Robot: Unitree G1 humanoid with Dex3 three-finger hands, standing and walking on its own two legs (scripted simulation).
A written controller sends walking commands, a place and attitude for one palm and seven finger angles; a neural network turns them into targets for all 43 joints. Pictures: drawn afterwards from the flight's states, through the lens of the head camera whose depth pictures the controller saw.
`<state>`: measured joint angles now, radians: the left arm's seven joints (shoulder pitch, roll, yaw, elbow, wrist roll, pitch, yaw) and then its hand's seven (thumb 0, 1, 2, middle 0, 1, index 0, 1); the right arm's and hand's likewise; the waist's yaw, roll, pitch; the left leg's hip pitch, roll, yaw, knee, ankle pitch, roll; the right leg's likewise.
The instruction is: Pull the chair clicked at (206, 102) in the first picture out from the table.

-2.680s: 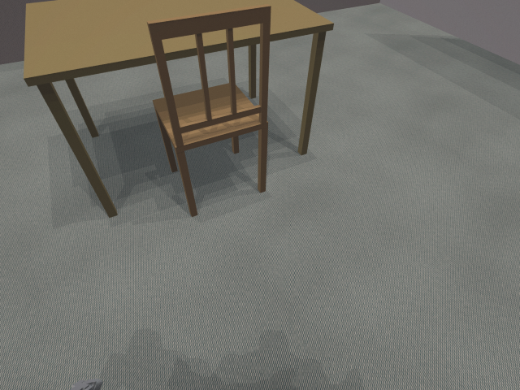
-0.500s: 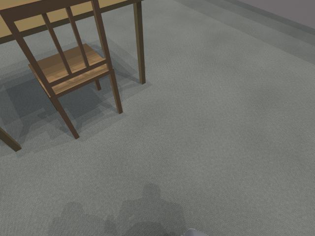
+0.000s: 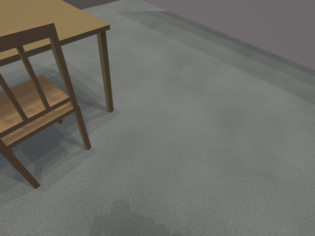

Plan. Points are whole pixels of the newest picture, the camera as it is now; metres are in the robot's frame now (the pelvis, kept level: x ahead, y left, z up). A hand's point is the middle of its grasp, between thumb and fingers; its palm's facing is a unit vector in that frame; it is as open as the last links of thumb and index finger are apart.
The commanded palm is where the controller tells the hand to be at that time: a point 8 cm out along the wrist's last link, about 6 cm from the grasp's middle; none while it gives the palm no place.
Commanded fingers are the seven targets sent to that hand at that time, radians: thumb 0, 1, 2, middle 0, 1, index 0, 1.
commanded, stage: walk to a spot facing it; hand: left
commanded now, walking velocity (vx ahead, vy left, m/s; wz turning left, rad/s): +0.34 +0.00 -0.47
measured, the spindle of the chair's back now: (8, 91) +0.60 +0.64 -0.08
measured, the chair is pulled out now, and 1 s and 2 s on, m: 0.00 0.00 0.00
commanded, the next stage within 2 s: turn to face it in 0.44 s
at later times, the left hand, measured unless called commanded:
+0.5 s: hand (134, 172) +0.36 +0.09 -0.18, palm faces -0.22 -0.96 -0.19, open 7.3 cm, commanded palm none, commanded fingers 0.00 0.90 0.90 -0.20 -0.30 -0.20 -0.30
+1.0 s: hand (124, 152) +0.44 +0.15 -0.18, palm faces -0.01 -0.98 -0.18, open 7.3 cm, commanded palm none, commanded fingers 0.00 0.90 0.90 -0.20 -0.30 -0.20 -0.30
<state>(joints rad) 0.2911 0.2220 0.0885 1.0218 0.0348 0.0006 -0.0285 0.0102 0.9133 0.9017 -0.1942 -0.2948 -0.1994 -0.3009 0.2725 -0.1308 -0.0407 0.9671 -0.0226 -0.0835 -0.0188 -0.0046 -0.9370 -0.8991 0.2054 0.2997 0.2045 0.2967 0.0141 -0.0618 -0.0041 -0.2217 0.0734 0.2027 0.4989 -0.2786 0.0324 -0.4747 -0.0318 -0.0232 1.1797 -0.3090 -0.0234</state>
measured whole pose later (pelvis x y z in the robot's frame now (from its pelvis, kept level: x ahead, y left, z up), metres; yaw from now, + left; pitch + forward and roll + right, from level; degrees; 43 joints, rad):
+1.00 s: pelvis +0.39 -0.04 +0.00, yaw -4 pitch +1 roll -2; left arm 0.22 0.20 0.07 1.00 0.02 0.02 0.02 0.01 0.91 0.90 -0.20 -0.29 -0.20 -0.30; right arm 0.19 -0.16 -0.04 0.97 -0.02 0.01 0.00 0.00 -0.93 -0.90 0.20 0.30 0.20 0.30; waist 0.00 -0.03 0.06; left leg -0.34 -0.01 0.08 0.51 -0.18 0.08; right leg -0.45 -0.07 -0.03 1.08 -0.44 0.06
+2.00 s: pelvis +0.40 -0.09 +0.00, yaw +33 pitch +0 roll +0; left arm 0.21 0.28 0.08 0.91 0.01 0.06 0.01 0.01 0.91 0.90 -0.19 -0.29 -0.20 -0.30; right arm 0.13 -0.23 -0.04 0.89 -0.02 0.04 0.01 0.01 -0.91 -0.90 0.20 0.30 0.20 0.30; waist 0.02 -0.02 0.08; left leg -0.24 -0.01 -0.01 0.51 -0.27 0.02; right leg -0.46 -0.10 -0.04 1.01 -0.44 0.10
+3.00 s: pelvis +0.41 -0.09 -0.01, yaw +54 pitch -1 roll +2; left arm 0.27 0.17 0.04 1.00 0.03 -0.02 -0.01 0.01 0.91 0.90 -0.19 -0.29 -0.20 -0.30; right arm 0.37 -0.17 -0.03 1.07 -0.01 0.00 0.00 0.01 -0.91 -0.90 0.20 0.30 0.20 0.30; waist 0.00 0.01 0.01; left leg -0.16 -0.04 0.02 0.53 -0.36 0.04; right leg -0.27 -0.06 -0.09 0.57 -0.30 0.00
